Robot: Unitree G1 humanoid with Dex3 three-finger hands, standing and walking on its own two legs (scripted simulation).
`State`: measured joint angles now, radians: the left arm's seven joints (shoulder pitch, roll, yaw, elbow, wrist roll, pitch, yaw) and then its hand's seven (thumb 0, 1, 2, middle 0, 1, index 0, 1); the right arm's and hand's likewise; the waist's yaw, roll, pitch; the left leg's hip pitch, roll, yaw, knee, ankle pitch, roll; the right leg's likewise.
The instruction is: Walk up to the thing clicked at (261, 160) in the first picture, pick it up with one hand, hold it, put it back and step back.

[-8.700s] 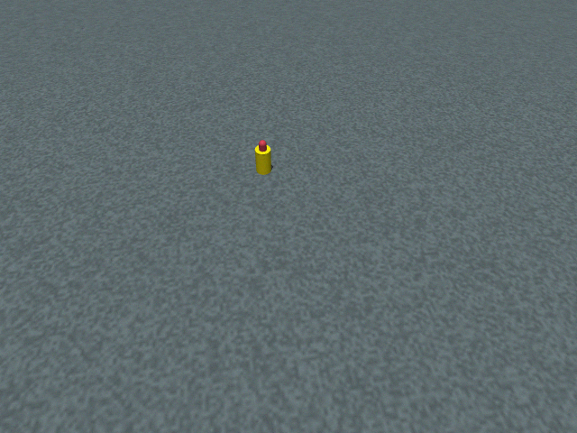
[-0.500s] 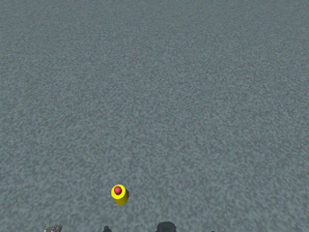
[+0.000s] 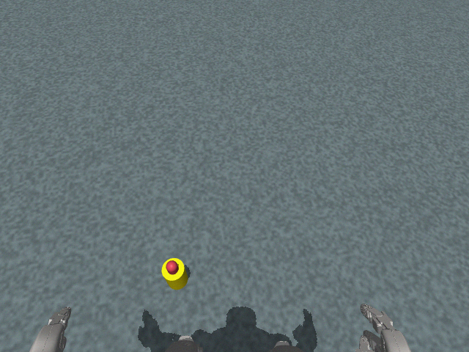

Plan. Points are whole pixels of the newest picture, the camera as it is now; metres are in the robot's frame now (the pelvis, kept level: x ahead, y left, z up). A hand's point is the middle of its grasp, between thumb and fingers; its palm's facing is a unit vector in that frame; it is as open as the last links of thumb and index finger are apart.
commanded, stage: go down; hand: left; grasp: from the side
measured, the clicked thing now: (174, 272) +0.43 +0.21 -0.62
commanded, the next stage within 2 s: none
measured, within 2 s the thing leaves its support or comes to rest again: neither
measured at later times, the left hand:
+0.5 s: hand (79, 348) +0.16 +0.28 -0.16, palm faces +0.12 -0.94 -0.31, open 17.4 cm
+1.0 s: hand (82, 295) +0.27 +0.35 -0.25, palm faces +0.21 -0.96 -0.19, open 17.3 cm
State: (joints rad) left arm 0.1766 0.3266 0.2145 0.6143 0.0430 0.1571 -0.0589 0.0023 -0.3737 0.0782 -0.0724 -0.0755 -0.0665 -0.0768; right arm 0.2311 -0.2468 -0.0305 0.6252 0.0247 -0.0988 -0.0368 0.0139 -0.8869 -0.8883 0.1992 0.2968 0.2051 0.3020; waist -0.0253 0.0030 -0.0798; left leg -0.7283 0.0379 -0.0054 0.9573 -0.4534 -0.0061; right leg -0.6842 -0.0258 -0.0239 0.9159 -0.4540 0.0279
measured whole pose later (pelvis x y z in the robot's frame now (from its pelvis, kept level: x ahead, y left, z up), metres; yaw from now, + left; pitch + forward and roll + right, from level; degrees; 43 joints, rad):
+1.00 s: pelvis -0.06 -0.01 -0.20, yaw -3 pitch +32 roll -4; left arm -0.29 0.62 0.65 0.91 -0.13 -0.30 -0.44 -0.01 -0.52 0.08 -0.07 -0.09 -0.06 -0.09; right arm 0.15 -0.29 0.03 0.65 -0.02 -0.16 -0.02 0.01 -0.90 -0.89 0.20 0.30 0.21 0.30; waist -0.04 -0.01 -0.16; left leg -1.71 0.05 -0.07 1.80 -0.66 -0.02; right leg -1.66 -0.01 -0.04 1.76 -0.67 0.01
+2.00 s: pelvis -0.09 +0.00 -0.33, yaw -6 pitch +32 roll -7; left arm -0.62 0.92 0.84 1.11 -0.17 -0.38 -0.66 -0.01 -0.50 0.08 -0.05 -0.07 -0.04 -0.07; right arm 0.12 -0.35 0.11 0.68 -0.05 -0.15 -0.02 0.01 -0.92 -0.90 0.20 0.30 0.21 0.30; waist -0.09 -0.04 -0.09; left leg -2.12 0.04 -0.14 2.23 -0.68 -0.02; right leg -2.04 0.00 -0.07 2.16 -0.69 0.02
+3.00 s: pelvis -0.09 +0.01 -0.40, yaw -11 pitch +24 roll -12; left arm -0.70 0.95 0.83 1.33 -0.18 -0.68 -0.61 -0.01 -0.60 0.04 -0.08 -0.08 -0.06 -0.09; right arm -0.02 -0.37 0.29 0.62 -0.17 -0.10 0.04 0.01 -0.91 -0.90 0.20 0.30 0.21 0.30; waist -0.20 -0.18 0.12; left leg -2.24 0.04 -0.24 2.51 -0.71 -0.02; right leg -2.12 0.04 -0.14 2.36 -0.68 0.05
